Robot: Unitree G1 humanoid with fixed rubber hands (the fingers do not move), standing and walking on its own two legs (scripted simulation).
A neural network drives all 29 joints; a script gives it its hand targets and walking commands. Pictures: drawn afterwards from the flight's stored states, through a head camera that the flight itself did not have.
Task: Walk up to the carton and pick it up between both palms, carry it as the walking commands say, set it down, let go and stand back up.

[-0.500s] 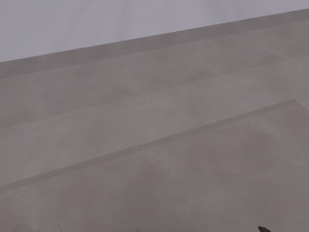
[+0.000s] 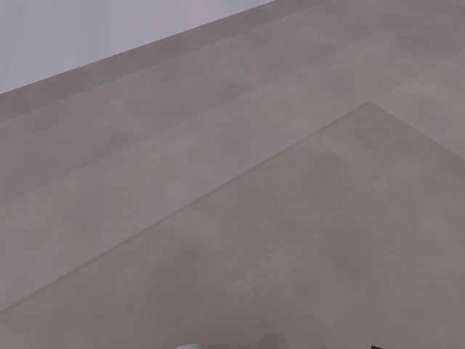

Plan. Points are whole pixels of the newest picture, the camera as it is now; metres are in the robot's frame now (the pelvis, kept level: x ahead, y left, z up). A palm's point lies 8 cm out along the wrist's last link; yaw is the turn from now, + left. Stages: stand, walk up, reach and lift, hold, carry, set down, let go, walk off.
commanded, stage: walk up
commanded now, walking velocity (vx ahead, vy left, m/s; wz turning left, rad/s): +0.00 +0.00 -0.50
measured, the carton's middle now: out of the picture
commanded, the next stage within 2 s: none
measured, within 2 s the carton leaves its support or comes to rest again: neither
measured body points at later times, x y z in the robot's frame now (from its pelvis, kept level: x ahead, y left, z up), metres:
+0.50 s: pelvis -0.05 -0.02 -0.01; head -0.01 -0.05 +0.44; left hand +0.15 +0.20 -0.13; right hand -0.07 -0.30 -0.15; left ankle -0.01 +0.12 -0.73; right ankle -0.08 -0.14 -0.73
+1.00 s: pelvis -0.08 -0.04 +0.01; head -0.05 -0.03 +0.45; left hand +0.13 +0.13 -0.14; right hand -0.13 -0.31 -0.11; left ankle -0.01 +0.06 -0.73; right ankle -0.14 -0.14 -0.67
